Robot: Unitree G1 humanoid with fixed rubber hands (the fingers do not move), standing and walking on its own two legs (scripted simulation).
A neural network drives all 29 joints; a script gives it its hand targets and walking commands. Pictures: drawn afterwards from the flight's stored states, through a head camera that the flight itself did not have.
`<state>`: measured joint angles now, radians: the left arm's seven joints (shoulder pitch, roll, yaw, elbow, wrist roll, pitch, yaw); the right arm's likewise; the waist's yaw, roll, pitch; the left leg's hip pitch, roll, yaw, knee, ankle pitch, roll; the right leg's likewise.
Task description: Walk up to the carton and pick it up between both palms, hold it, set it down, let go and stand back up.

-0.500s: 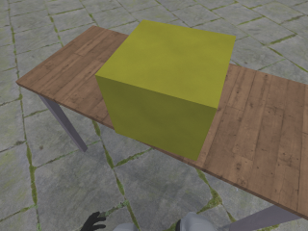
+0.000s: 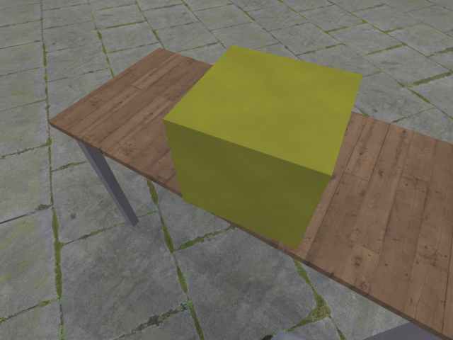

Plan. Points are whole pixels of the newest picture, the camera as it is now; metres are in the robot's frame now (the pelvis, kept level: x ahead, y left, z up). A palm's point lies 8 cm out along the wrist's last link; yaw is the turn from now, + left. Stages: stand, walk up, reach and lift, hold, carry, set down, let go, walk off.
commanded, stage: walk up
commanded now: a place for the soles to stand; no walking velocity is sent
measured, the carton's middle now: (263, 144) +0.49 -0.05 +0.05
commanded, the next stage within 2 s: none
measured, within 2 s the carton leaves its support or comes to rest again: neither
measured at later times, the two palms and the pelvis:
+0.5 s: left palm out of the picture +0.09 +0.38 -0.13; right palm out of the picture -0.05 -0.12 -0.13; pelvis +0.00 +0.13 -0.01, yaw -9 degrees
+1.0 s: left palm (82, 291) +0.22 +0.33 -0.14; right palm out of the picture +0.01 -0.08 -0.14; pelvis +0.08 +0.16 -0.01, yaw -23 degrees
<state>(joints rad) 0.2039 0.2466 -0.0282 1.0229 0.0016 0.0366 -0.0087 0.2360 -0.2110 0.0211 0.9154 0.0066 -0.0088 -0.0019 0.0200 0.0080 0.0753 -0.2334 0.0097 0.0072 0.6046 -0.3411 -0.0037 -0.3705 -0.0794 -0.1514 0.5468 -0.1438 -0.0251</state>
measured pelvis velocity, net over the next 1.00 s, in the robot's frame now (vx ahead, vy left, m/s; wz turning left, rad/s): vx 0.08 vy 0.16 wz -0.41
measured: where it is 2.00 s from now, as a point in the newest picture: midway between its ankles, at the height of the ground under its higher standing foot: outside the picture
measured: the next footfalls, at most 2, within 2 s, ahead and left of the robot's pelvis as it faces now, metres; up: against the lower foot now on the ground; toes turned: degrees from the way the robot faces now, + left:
left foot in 0.32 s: +0.05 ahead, +0.22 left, +0.00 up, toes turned +0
right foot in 0.78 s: +0.09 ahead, -0.01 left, +0.00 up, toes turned -21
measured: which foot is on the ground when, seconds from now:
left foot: down 0.00-0.02, up 0.04-0.30, down 0.32-0.84, up 0.86-1.00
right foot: down 0.00-0.34, up 0.36-0.76, down 0.78-1.00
